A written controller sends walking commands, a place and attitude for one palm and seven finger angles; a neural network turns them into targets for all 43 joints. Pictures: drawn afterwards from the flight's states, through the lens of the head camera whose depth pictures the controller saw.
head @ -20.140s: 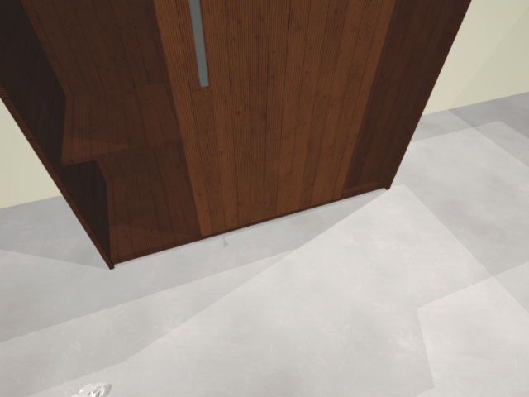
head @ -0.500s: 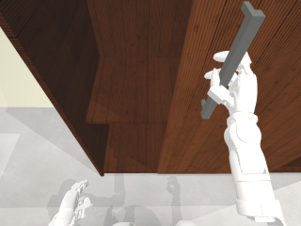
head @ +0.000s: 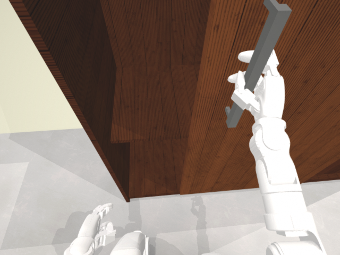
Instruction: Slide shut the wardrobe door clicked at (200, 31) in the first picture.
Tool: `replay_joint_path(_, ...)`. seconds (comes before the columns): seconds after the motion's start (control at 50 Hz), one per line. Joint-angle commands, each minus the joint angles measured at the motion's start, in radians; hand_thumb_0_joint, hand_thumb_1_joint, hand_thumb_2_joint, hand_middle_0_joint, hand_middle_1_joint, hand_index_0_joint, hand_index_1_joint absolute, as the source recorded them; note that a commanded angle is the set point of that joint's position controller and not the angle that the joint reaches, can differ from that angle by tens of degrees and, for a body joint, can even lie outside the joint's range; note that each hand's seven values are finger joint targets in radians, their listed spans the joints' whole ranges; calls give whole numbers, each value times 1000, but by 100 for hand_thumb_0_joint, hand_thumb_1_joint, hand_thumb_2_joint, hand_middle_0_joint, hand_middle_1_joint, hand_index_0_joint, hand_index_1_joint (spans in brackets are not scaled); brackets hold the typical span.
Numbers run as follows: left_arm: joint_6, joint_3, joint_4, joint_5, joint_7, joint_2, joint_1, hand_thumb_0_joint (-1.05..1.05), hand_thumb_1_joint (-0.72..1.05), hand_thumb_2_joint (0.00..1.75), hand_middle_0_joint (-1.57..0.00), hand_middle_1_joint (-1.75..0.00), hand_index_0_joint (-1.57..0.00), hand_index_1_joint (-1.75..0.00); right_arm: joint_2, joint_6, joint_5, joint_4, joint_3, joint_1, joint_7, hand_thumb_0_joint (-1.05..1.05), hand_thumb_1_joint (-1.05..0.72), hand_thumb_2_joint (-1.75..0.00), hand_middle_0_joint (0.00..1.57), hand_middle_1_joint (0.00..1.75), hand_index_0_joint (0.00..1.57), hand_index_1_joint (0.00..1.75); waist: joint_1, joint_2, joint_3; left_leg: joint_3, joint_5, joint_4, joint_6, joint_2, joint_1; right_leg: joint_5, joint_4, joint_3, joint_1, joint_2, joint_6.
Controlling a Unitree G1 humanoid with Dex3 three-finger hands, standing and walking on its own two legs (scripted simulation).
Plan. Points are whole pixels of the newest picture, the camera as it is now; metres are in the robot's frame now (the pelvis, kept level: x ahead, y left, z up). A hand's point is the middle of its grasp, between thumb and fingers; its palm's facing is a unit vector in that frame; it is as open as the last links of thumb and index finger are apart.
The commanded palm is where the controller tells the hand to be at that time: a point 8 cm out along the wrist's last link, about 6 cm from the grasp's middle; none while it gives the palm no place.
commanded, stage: step sideways, sliding the door along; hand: right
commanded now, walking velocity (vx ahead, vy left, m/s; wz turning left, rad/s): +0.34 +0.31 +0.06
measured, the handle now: (246, 76) +0.43 -0.17 +0.18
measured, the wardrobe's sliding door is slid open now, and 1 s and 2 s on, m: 0.29 0.00 0.00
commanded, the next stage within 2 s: stop walking and hold the door there in 1.32 s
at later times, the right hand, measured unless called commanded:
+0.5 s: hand (173, 95) +0.38 -0.01 +0.18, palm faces +0.20 +0.98 -0.05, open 6.1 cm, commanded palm +0.35 +0.01 +0.18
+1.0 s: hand (88, 102) +0.37 +0.15 +0.17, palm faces +0.07 +1.00 -0.06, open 6.0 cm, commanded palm +0.34 +0.14 +0.18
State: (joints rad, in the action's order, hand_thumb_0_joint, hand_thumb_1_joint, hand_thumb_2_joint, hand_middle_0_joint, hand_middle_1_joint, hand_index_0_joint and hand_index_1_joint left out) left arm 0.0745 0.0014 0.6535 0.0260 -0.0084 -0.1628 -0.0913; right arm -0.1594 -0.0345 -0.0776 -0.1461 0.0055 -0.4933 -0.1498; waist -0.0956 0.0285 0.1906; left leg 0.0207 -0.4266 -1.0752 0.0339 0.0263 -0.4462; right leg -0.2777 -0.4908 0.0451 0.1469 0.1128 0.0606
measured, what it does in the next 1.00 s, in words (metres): steps to the left: left foot, then right foot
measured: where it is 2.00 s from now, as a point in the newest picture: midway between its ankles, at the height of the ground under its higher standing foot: outside the picture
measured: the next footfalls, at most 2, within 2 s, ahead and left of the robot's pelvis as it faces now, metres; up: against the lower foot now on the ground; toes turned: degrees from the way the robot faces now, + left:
left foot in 0.16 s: +0.09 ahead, +0.22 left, +0.00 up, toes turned +1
right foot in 0.52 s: +0.07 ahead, -0.04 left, +0.00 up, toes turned -4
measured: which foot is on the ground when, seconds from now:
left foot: up 0.00-0.14, down 0.16-0.52, up 0.54-0.76, down 0.78-1.00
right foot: down 0.00-0.38, up 0.40-0.50, down 0.52-1.00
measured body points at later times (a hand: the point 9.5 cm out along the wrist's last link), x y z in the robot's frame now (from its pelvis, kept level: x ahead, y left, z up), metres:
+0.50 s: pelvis +0.02 +0.13 -0.01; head +0.06 +0.13 +0.44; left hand +0.23 +0.34 -0.11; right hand +0.36 -0.07 +0.18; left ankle +0.05 +0.22 -0.74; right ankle +0.01 -0.04 -0.72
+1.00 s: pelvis +0.03 +0.26 -0.01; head +0.06 +0.26 +0.44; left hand +0.23 +0.47 -0.11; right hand +0.36 +0.09 +0.18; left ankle +0.06 +0.36 -0.70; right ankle +0.03 +0.03 -0.73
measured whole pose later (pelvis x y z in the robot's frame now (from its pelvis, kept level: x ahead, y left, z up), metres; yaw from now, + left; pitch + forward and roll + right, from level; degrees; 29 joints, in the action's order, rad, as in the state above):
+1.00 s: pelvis +0.03 +0.26 -0.01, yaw +2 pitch -4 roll +1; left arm 0.08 0.04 0.62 0.03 -0.01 -0.17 -0.07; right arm -0.15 -0.05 -0.07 0.06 -0.02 -0.28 -0.12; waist -0.07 0.04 0.14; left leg 0.05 -0.43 -0.90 0.02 0.03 -0.39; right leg -0.30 -0.55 0.06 0.17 0.20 0.11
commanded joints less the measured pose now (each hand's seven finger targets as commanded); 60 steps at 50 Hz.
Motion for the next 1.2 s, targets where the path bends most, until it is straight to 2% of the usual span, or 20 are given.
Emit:
replay_joint_path(0.0,-52,49,-159,4,0,-147,76,0,90,90,-20,-30,-20,-30,141,-103,45,328,-281,-524,112,0,-90,-90,45,140,45,140,128,205,-455,26,54,223,-13,-64,44,719,8,7,-278,247,-211)
replay_joint_path(0.08,-66,47,-170,24,-3,-142,93,0,90,90,-20,-30,-20,-30,121,-108,46,324,-261,-521,112,0,-90,-90,45,140,45,140,122,224,-465,101,214,450,-19,-8,300,586,-108,-34,-148,201,-149)
replay_joint_path(0.18,-64,58,-120,32,19,-108,96,0,90,90,-20,-30,-20,-30,51,-100,62,355,-207,-444,81,0,-90,-90,45,140,45,140,149,-296,-486,-222,859,619,117,-198,419,-50,-321,-55,51,-69,-47)
replay_joint_path(0.26,-64,60,-142,8,18,-134,158,0,90,90,-20,-30,-20,-30,155,-121,12,425,-281,-406,92,0,-90,-90,45,140,45,140,146,357,-422,61,186,232,-31,-13,123,543,110,159,-198,249,-182)
replay_joint_path(0.28,-59,59,-157,11,5,-118,159,0,90,90,-20,-30,-20,-30,121,-125,21,430,-263,-409,98,0,-90,-90,45,140,45,140,115,352,-404,43,16,260,-20,-17,136,704,60,121,-204,281,-212)
replay_joint_path(0.32,-56,71,-176,32,-10,-117,136,0,90,90,-20,-30,-20,-30,102,-137,34,441,-245,-437,107,0,-90,-90,45,140,45,140,95,156,-438,14,215,555,0,-20,311,668,-232,-9,-132,190,-185)
replay_joint_path(0.38,-64,77,-166,42,4,-99,122,0,90,90,-20,-30,-20,-30,85,-103,52,381,-243,-343,107,0,-90,-90,45,140,45,140,107,-402,-413,-340,804,708,145,-257,424,-275,-576,-25,220,-78,-52)
replay_joint_path(0.46,-59,46,-134,23,15,-81,112,0,90,90,-20,-30,-20,-30,157,-142,43,514,-316,-398,78,0,-90,-90,45,140,45,140,170,-69,-489,-120,802,432,95,-171,360,152,108,-106,-69,-57,-58)
replay_joint_path(0.5,-56,84,-196,19,-3,-156,135,0,90,90,-20,-30,-20,-30,168,-147,13,511,-347,-325,105,0,-90,-90,45,140,45,140,133,294,-489,-30,13,38,-13,-25,-26,580,183,309,-326,368,-240)
replay_joint_path(0.54,-41,85,-189,16,-7,-134,147,0,90,90,-20,-30,-20,-30,65,-139,21,459,-228,-316,109,0,-90,-90,45,140,45,140,107,164,-386,-112,-41,-102,-18,-64,-162,689,148,321,-281,424,-339)
replay_joint_path(0.62,-53,64,-189,10,-22,-142,96,0,90,90,-20,-30,-20,-30,109,-147,48,476,-275,-352,123,0,-90,-90,45,140,45,140,114,222,-451,3,-15,216,-13,-66,45,737,22,-10,-238,304,-216)
replay_joint_path(0.7,-56,62,-204,26,-17,-129,106,0,90,90,-20,-30,-20,-30,91,-139,51,487,-250,-348,123,0,-90,-90,45,140,45,140,110,167,-490,86,221,475,-26,-9,282,511,-149,-70,-131,219,-138)
replay_joint_path(0.76,-58,36,-187,33,7,-58,134,0,90,90,-20,-30,-20,-30,50,-105,60,500,-241,-337,103,0,-90,-90,45,140,45,140,147,-272,-456,-228,615,717,69,-209,319,-180,-391,-120,112,-56,-41)
replay_joint_path(0.8,-61,52,-143,24,14,-88,109,0,90,90,-20,-30,-20,-30,64,-95,51,524,-237,-291,85,0,-90,-90,45,140,45,140,137,-326,-467,-306,809,634,150,-239,310,-167,-379,-52,111,-64,-54)
replay_joint_path(0.84,-55,50,-125,18,28,-109,111,0,90,90,-20,-30,-20,-30,44,-101,41,584,-217,-324,76,0,-90,-90,45,140,45,140,171,-110,-504,-106,761,353,58,-131,234,229,81,-28,-120,-1,-78)
replay_joint_path(0.88,-44,70,-159,-10,19,-125,166,0,90,90,-20,-30,-20,-30,71,-133,17,595,-239,-284,104,0,-90,-90,45,140,45,140,153,388,-441,-5,-43,-6,-38,-36,-80,811,164,322,-281,364,-256)
replay_joint_path(1.0,-40,59,-204,33,-9,-111,128,0,90,90,-20,-30,-20,-30,59,-136,53,508,-205,-271,116,0,-90,-90,45,140,45,140,103,121,-488,64,257,517,-29,0,350,381,-188,-57,-43,172,-125)
replay_joint_path(1.08,-76,42,-193,42,24,-81,134,0,90,90,-20,-30,-20,-30,160,-81,41,494,-303,-255,90,0,-90,-90,45,140,45,140,109,-311,-404,-477,228,821,148,-255,246,-263,-532,-20,200,-98,-63)
replay_joint_path(1.12,-85,48,-162,38,15,-90,98,0,90,90,-20,-30,-20,-30,149,-91,29,569,-293,-335,84,0,-90,-90,45,140,45,140,127,-245,-473,-345,638,673,189,-240,357,-218,-415,-21,166,-80,-67)
replay_joint_path(1.18,-77,59,-162,28,27,-126,99,0,90,90,-20,-30,-20,-30,109,-126,21,550,-282,-291,73,0,-90,-90,45,140,45,140,146,55,-494,-109,530,330,48,-82,192,316,235,28,-240,68,-105)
